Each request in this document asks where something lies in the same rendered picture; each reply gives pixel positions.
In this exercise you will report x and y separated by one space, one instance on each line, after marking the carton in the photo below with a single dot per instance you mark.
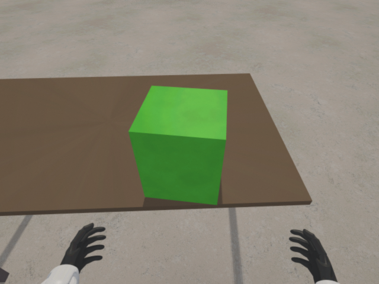
178 139

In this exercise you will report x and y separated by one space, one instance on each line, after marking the robot left hand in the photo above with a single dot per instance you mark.
75 254

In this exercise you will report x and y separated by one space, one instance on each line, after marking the robot left forearm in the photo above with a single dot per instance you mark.
63 274

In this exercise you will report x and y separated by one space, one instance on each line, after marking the table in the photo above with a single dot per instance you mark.
65 147

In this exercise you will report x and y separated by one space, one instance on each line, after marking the robot right hand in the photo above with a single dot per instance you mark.
319 264

